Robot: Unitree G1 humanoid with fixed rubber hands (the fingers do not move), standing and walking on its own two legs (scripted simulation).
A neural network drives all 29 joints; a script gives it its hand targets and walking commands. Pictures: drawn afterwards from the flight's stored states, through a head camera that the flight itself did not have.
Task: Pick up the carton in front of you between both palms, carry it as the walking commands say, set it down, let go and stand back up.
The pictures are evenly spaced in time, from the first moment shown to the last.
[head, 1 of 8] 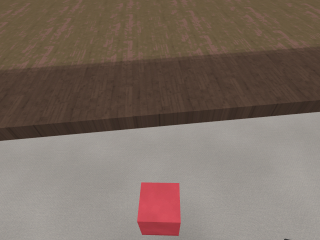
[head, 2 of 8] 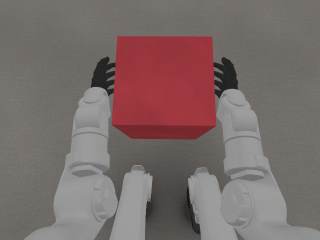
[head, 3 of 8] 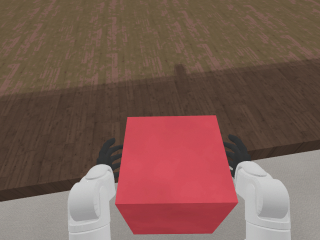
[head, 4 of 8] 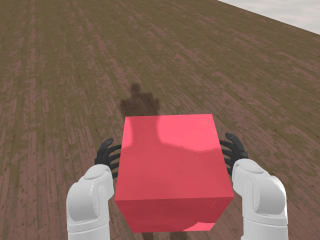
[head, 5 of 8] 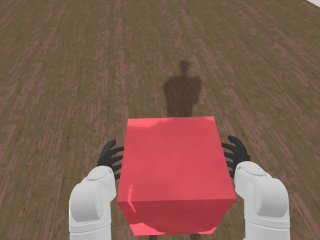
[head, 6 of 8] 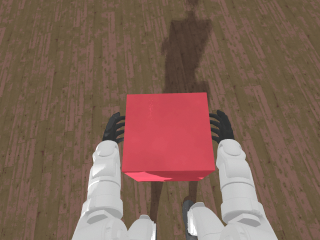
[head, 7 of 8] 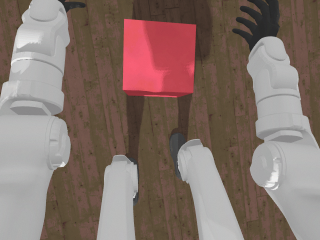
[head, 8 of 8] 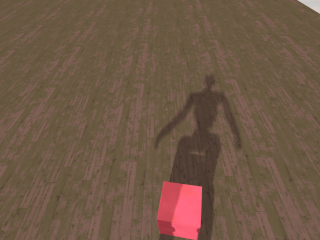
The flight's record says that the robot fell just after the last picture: no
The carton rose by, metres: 0.94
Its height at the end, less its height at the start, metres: +0.15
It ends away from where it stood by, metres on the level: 5.85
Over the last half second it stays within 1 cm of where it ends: yes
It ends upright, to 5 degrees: yes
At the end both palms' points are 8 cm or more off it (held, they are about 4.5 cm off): yes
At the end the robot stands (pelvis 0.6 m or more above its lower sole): yes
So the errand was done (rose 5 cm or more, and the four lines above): yes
